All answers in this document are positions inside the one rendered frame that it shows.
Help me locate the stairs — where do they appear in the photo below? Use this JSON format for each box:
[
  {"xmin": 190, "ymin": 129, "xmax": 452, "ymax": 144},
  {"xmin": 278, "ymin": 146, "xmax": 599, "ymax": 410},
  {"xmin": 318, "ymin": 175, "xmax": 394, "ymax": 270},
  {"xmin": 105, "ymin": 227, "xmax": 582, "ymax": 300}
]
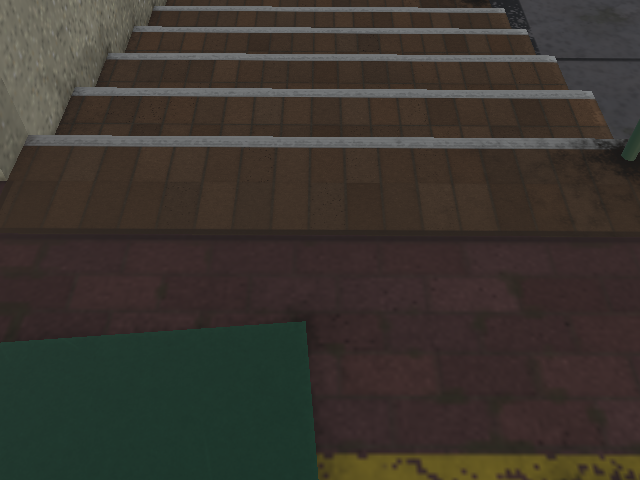
[{"xmin": 55, "ymin": 0, "xmax": 614, "ymax": 139}]

